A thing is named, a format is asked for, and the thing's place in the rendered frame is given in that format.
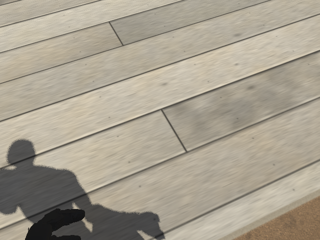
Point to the left robot hand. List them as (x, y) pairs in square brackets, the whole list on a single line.
[(52, 221)]

